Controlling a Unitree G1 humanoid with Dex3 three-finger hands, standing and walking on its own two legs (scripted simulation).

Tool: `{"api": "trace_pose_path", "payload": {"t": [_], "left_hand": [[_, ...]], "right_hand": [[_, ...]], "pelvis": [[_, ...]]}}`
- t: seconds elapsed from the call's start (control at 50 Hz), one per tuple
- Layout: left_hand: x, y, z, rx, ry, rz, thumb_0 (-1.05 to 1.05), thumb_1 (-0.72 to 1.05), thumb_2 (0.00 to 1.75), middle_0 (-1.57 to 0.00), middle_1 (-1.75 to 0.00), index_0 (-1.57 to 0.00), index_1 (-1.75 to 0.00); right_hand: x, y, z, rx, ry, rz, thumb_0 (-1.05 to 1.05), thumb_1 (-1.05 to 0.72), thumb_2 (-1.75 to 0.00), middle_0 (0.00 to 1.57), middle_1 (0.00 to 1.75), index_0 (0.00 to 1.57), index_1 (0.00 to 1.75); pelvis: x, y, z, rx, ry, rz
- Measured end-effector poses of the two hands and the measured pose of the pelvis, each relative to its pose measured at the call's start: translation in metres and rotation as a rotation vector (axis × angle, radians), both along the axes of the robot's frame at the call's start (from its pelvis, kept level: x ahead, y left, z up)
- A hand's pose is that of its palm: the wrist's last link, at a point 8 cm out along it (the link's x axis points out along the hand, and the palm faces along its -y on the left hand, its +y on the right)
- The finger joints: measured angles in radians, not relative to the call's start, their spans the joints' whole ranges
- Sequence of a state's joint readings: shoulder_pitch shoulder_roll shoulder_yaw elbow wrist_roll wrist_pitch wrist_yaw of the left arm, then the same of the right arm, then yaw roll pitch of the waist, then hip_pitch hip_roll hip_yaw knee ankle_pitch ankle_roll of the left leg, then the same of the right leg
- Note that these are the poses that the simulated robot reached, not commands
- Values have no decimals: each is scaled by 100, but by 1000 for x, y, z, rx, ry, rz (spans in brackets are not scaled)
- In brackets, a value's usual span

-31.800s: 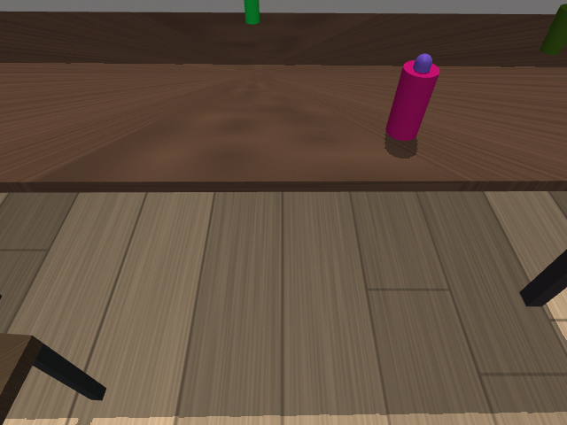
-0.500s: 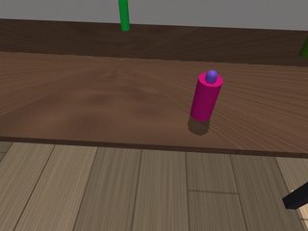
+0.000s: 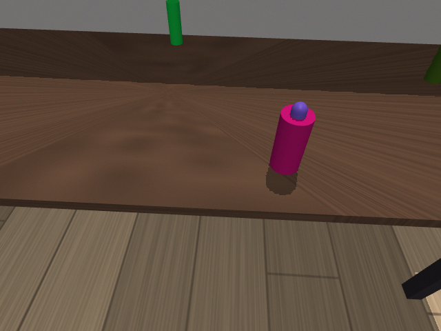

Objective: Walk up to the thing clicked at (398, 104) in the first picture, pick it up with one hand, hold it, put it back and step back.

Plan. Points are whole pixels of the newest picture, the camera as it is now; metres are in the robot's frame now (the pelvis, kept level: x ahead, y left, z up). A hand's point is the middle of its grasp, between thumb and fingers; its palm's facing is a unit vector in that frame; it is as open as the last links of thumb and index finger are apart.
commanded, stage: stand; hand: right
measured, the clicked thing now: (291, 137) +0.51 -0.16 +0.06
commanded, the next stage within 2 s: none
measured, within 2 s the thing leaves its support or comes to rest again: neither
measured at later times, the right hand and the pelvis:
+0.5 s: hand out of the picture +0.06 -0.25 -0.16, palm faces -0.04 +0.94 -0.35, open 10.5 cm; pelvis +0.00 +0.00 +0.00, yaw +0 degrees
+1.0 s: hand out of the picture +0.08 -0.25 -0.16, palm faces -0.03 +0.94 -0.34, open 7.4 cm; pelvis +0.01 +0.00 +0.00, yaw +0 degrees
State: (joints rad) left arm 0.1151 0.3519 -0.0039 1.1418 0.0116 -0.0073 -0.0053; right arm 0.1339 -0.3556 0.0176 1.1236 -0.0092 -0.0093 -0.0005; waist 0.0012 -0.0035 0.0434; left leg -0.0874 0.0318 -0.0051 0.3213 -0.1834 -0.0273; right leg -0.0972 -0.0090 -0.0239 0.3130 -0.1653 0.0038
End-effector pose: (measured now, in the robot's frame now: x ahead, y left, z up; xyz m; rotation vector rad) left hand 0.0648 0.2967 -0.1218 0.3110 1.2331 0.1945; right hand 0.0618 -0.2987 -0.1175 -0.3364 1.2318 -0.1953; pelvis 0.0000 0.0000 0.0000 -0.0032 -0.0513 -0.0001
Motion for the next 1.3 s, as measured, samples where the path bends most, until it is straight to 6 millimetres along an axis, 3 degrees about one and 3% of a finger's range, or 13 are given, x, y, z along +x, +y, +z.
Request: {"api": "trace_pose_path", "payload": {"t": [0.16, 0.24, 0.46, 0.58, 0.68, 0.86, 1.3], "left_hand": [[-4, 0, 0, -2, 4, 4, 0, 90, 90, -20, -30, -20, -30], [-7, 1, 0, -1, 12, 6, 0, 90, 90, -20, -30, -20, -30], [-10, 1, -1, 1, 29, 7, 0, 90, 90, -20, -30, -20, -30], [-6, 1, 0, 2, 25, 4, 0, 90, 90, -20, -30, -20, -30], [-2, 0, 0, 2, 20, 1, 0, 90, 90, -20, -30, -20, -30], [6, 0, 1, 5, 5, -2, 0, 90, 90, -20, -30, -20, -30], [8, -1, 1, 5, 8, -6, 0, 90, 90, -20, -30, -20, -30]], "right_hand": [[-2, 0, 0, 1, 0, 2, 0, 55, -4, 7, 6, 7, 6], [-3, 1, -1, 2, 2, 3, 0, 45, -14, 12, 13, 12, 13], [-3, 2, -2, 8, 17, 3, 0, -21, -70, 19, 28, 19, 27], [0, 2, -3, 9, 15, 2, 0, -61, -83, 20, 29, 20, 29], [3, 2, -2, 11, 10, 2, 0, -79, -87, 20, 30, 21, 30], [8, 1, -2, 11, 1, -1, 1, -89, -89, 20, 30, 21, 30], [7, 0, -2, 11, 8, -7, 1, -90, -89, 20, 30, 21, 30]], "pelvis": [[-2, 0, 0, 0, 1, -1], [-2, 0, 0, 1, 3, -1], [0, 0, 0, 1, 8, -1], [2, 0, 0, 2, 10, -2], [4, 0, 0, 2, 11, -3], [6, -1, 0, 3, 11, -4], [8, -2, 0, 2, 13, -7]]}}
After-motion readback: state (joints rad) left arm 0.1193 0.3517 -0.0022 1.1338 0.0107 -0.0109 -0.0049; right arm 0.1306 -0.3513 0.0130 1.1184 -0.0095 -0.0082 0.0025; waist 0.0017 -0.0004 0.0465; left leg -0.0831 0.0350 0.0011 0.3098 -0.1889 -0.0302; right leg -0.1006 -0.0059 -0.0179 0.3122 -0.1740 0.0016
